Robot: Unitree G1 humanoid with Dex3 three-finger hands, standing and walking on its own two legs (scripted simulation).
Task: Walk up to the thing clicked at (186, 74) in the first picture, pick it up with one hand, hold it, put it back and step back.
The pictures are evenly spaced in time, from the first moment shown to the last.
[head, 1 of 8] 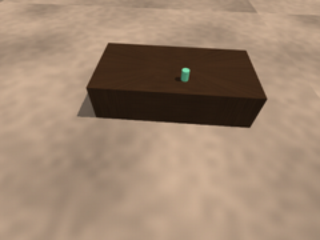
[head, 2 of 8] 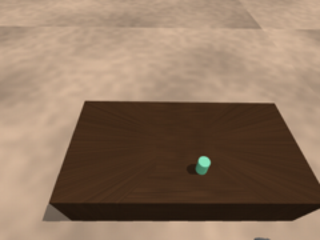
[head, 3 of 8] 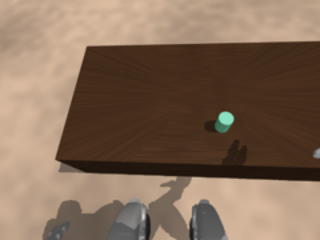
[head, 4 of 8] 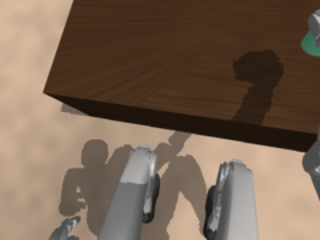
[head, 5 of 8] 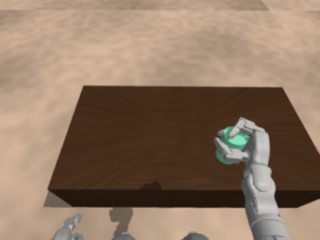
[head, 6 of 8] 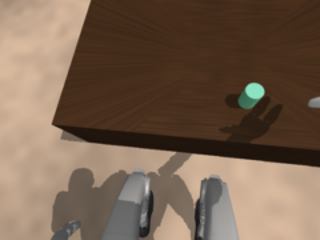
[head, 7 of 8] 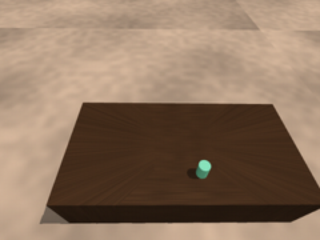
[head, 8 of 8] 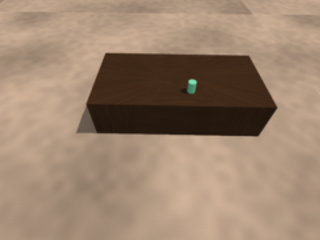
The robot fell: no
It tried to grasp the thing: yes
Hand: right
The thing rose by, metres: 0.40
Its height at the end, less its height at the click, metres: +0.00
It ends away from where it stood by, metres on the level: 0.02
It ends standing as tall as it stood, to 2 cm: yes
